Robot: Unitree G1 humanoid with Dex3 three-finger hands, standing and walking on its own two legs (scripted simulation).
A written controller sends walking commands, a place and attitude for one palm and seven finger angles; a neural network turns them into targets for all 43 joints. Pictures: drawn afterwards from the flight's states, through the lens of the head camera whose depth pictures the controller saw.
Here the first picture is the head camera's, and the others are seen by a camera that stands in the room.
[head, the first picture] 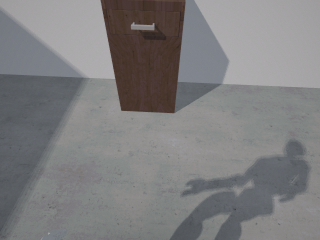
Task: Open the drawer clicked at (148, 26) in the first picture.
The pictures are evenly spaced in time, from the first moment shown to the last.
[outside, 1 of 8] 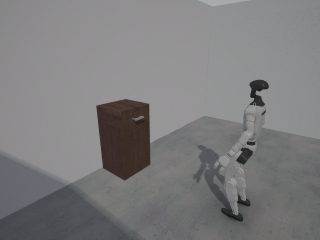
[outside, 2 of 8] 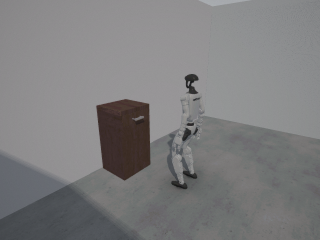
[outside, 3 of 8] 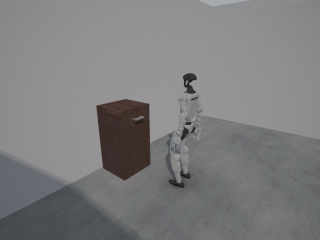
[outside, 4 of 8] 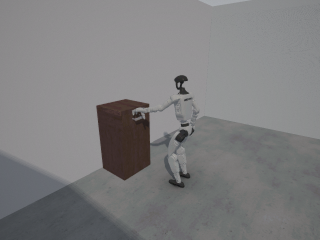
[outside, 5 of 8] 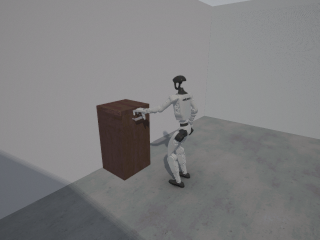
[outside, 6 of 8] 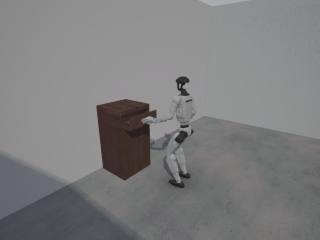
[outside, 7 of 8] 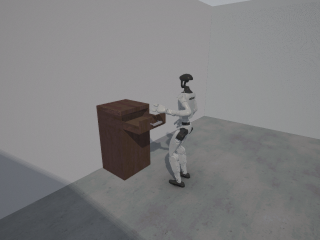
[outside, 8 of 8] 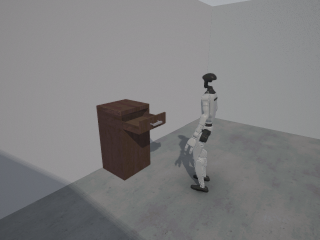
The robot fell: no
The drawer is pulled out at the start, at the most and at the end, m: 0.00 0.30 0.29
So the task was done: yes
